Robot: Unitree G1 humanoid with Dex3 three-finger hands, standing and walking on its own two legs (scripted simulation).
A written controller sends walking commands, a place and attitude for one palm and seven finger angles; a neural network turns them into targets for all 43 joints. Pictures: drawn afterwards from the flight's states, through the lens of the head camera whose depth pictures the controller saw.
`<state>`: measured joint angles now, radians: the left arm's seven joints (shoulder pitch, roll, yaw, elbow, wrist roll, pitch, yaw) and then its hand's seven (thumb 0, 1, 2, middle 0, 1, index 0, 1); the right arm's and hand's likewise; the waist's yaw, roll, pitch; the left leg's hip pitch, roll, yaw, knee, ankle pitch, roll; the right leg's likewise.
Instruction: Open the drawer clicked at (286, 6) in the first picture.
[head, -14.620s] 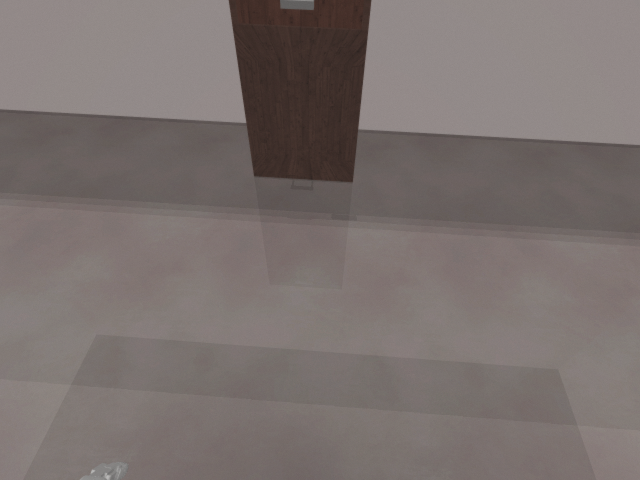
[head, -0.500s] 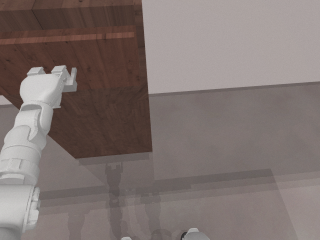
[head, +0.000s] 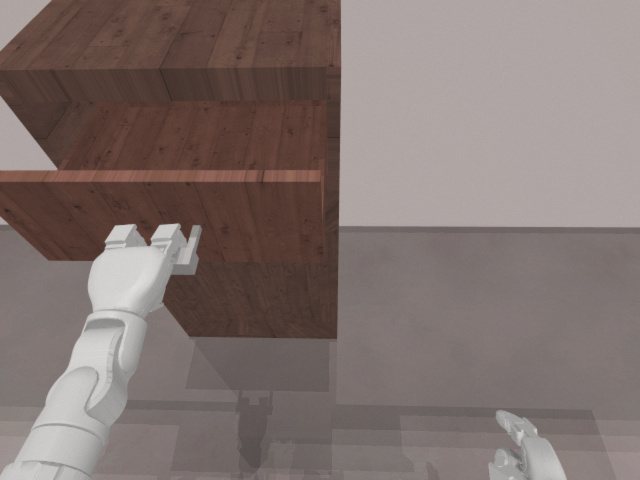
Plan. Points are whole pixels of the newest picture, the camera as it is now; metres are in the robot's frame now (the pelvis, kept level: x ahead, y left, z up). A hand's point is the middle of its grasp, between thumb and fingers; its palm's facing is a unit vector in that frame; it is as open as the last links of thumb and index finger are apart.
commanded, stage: pull the drawer open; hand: left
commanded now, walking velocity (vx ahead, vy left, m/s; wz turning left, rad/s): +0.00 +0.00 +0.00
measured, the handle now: (157, 246) +0.40 +0.25 +0.05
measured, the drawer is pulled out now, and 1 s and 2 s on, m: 0.16 0.30 0.30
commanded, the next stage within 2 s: open the thumb to release the handle in 0.80 s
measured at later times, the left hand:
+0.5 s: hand (126, 377) +0.23 +0.24 +0.03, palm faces -0.02 -0.05 -1.00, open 6.1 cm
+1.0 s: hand (116, 405) +0.20 +0.24 +0.02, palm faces +0.04 -0.04 -1.00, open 6.1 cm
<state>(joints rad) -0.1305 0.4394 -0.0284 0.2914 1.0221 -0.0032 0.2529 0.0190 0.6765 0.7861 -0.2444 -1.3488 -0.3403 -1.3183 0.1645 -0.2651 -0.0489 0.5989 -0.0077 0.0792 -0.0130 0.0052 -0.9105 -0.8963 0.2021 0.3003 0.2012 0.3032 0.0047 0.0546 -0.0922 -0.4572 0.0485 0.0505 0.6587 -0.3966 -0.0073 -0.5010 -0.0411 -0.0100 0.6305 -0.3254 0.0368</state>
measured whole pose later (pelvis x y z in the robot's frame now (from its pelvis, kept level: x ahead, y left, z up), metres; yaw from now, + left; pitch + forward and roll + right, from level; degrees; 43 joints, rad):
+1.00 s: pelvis -0.01 -0.01 -0.01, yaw +0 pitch +9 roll +0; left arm 0.44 0.45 0.03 -0.14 1.02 -0.07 0.39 0.01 0.65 0.79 -0.30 -1.29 -0.38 -1.31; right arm 0.11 -0.24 -0.04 0.62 -0.05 0.05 -0.01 0.01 -0.91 -0.90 0.20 0.30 0.20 0.30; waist 0.05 0.06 -0.07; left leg -0.46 0.06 0.04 0.75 -0.44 -0.02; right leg -0.52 -0.03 -0.01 0.75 -0.38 0.02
